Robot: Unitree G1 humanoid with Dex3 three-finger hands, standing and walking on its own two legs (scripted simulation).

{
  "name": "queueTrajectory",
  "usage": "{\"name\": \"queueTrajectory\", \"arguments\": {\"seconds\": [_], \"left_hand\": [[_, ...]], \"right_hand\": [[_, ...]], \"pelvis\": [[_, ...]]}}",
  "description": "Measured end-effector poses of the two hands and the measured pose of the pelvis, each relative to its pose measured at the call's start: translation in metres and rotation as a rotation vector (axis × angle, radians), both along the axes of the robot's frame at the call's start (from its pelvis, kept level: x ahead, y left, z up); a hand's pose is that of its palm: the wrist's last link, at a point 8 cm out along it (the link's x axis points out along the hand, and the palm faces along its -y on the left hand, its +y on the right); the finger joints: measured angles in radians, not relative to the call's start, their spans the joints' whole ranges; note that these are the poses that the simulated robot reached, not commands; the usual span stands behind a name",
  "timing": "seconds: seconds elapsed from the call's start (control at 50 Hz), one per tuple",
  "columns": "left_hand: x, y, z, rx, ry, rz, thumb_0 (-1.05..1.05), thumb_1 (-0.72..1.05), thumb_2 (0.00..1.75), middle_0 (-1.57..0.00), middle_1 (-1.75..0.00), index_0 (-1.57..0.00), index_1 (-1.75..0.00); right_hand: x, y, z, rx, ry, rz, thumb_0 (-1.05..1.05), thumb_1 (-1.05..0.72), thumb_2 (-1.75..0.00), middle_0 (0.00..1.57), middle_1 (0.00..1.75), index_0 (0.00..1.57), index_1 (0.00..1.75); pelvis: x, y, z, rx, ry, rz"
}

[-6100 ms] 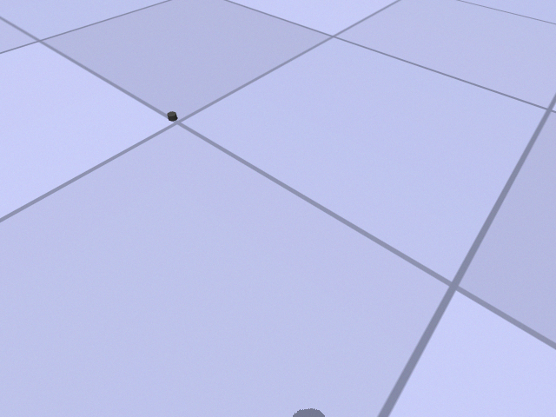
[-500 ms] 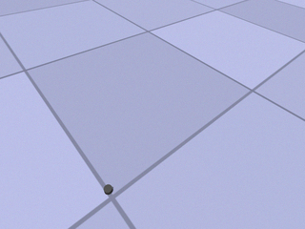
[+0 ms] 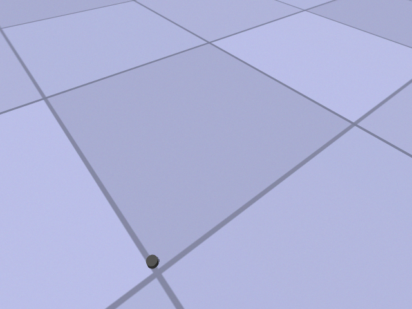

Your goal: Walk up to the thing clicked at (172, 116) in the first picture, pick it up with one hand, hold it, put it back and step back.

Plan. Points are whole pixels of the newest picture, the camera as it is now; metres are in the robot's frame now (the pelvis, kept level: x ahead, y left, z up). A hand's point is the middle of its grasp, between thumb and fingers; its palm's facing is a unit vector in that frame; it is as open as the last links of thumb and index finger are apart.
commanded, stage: walk up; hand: left
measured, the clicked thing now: (152, 261) +0.49 +0.25 -0.77
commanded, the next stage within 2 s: stand in 0.62 s
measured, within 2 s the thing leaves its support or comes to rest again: neither
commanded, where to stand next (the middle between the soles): +0.09 +0.00 m, yaw +1 degrees
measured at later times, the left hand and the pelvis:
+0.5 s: hand out of the picture +0.09 +0.24 -0.16, palm faces -0.02 -0.95 -0.32, open 7.4 cm; pelvis +0.01 +0.00 +0.00, yaw +0 degrees
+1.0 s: hand out of the picture +0.09 +0.25 -0.16, palm faces -0.01 -0.94 -0.35, open 7.4 cm; pelvis +0.02 +0.00 +0.00, yaw +0 degrees
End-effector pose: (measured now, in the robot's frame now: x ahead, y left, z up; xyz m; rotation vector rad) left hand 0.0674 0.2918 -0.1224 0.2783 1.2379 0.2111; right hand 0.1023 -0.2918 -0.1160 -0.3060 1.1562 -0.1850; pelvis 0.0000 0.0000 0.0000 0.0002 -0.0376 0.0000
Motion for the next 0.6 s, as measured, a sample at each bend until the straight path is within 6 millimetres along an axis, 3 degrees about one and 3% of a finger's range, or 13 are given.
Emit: {"name": "queueTrajectory", "arguments": {"seconds": [0.16,0.4,0.6], "left_hand": [[0.013,-0.005,0.0,-0.005,-0.01,-0.018,0.01,0.91,0.9,-0.2,-0.3,-0.2,-0.3],[0.016,-0.005,-0.001,0.002,0.009,-0.03,0.01,0.9,0.9,-0.2,-0.3,-0.2,-0.3],[0.019,-0.003,0.0,0.003,0.001,-0.025,0.01,0.91,0.9,-0.2,-0.3,-0.2,-0.3]], "right_hand": [[-0.01,-0.007,0.0,-0.011,0.031,-0.02,0.01,-0.9,-0.89,0.21,0.3,0.2,0.3],[-0.032,-0.009,-0.005,-0.006,0.09,-0.047,0.01,-0.9,-0.89,0.21,0.3,0.2,0.3],[-0.033,-0.007,-0.006,-0.004,0.09,-0.045,0.01,-0.9,-0.89,0.21,0.3,0.2,0.3]], "pelvis": [[0.003,-0.003,0.001,0.0,0.001,-0.003],[0.006,-0.004,0.001,-0.002,0.004,-0.007],[0.007,-0.003,0.001,-0.001,0.002,-0.006]]}}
